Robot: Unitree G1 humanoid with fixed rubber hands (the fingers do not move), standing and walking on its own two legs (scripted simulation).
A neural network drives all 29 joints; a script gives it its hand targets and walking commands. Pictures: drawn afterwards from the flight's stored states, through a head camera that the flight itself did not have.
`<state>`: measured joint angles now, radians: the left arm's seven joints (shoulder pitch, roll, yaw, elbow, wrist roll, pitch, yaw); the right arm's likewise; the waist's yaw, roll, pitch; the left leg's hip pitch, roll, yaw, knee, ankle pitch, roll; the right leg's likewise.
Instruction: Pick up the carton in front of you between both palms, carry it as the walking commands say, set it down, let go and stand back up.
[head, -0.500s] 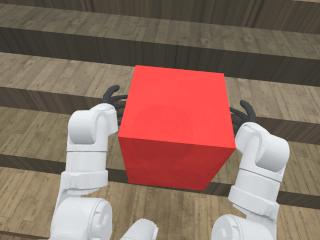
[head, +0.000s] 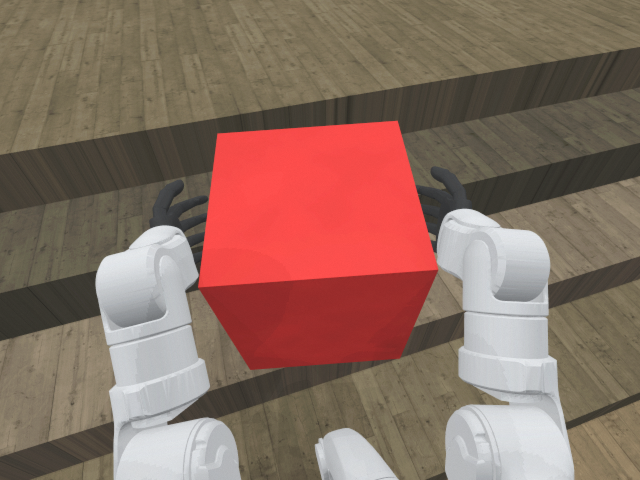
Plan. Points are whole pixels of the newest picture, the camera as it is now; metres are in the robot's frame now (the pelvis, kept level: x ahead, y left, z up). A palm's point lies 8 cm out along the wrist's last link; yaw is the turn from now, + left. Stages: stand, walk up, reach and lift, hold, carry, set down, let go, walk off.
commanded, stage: carry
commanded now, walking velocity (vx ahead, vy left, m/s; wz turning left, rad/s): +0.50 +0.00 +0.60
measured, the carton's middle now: (317, 256) +0.38 -0.07 +0.09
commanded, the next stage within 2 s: none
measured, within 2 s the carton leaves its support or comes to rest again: neither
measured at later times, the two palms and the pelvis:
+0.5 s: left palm (31, 26) +0.58 +0.20 +0.32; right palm out of the picture +0.68 -0.08 +0.31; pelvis +0.30 -0.07 +0.17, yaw +15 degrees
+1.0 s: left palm out of the picture +0.88 +0.35 +0.43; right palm out of the picture +0.95 +0.06 +0.44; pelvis +0.58 +0.13 +0.32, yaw +16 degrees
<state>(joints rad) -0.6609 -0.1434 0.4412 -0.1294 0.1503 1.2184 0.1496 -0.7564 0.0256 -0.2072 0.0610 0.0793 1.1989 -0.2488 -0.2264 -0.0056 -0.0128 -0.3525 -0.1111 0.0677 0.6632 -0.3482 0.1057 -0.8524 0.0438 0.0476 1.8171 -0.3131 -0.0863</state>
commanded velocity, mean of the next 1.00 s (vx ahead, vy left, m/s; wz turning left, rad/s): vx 0.50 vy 0.00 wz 0.17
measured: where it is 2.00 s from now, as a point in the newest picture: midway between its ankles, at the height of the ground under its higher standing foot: (130, 106)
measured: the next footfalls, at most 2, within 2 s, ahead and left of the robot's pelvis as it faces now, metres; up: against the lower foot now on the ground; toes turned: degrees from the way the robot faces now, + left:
right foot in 0.24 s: +0.40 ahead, -0.18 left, +0.18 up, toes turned +4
left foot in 0.78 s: +0.64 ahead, +0.24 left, +0.33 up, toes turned +21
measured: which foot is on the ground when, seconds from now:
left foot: down 0.00-0.26, up 0.28-0.76, down 0.78-1.00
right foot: up 0.00-0.22, down 0.24-0.80, up 0.82-1.00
